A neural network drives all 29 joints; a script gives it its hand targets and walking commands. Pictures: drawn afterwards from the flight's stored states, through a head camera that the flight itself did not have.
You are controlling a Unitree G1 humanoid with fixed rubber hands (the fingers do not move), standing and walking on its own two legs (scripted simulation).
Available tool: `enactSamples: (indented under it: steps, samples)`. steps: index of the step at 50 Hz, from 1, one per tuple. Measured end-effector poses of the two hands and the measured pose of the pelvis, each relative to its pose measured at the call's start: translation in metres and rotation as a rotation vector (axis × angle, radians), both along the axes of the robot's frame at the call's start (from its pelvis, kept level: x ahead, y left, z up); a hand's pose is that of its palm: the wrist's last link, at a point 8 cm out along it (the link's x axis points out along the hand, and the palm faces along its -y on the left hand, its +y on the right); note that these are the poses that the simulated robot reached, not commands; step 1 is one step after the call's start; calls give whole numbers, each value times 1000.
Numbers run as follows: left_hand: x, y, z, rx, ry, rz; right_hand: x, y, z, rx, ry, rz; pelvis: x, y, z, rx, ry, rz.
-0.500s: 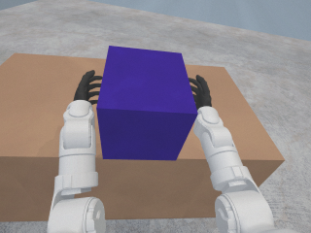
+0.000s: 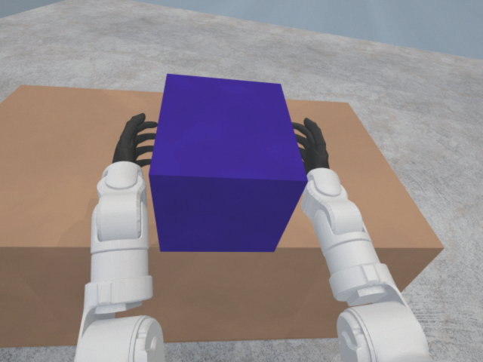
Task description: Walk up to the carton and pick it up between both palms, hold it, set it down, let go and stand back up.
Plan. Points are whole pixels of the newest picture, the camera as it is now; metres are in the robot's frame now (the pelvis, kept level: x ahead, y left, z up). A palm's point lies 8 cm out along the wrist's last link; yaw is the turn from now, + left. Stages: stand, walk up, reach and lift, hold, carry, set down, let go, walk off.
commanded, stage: hold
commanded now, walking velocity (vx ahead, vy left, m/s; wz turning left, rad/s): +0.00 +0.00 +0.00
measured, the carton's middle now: (222, 165) +0.40 +0.01 +0.14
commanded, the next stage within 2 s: none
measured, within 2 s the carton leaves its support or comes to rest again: neither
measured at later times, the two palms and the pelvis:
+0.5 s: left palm (130, 163) +0.36 +0.15 +0.18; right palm (316, 167) +0.36 -0.14 +0.18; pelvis +0.00 +0.00 +0.00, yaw +0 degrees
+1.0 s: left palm (128, 162) +0.36 +0.15 +0.18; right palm (315, 167) +0.35 -0.14 +0.18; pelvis +0.00 +0.00 +0.00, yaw +0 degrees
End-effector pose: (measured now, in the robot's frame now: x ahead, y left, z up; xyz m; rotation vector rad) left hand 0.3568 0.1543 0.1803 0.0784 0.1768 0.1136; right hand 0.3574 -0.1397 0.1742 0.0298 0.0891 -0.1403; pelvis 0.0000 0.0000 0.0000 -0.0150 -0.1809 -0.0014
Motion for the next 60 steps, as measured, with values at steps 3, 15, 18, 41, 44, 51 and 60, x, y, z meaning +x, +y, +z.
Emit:
enactSamples:
  steps: [3,15,18,41,44,51,60]
  samples:
    - [0,1,0,-1,1,-1,0,1,0,1,0,-1,0,0,0,0,1,1]
    - [-1,-1,3,25,5,-4,-1,-1,-1,19,5,-2,-3,1,0,2,6,-8]
    - [-1,-2,3,26,6,-4,-1,-2,-1,20,5,-2,-3,0,0,2,9,-9]
    - [-1,-3,3,20,3,-5,-2,-3,1,23,1,-4,0,-1,-1,3,1,-5]
    - [-1,-2,3,20,2,-6,-2,-2,1,23,0,-5,-1,-1,-1,2,1,-6]
    - [-1,-1,4,19,1,-7,-2,-1,2,21,-2,-6,-1,0,-1,2,3,-7]
    - [-1,-1,4,19,3,-6,-2,-1,2,19,0,-6,-2,0,-1,2,3,-7]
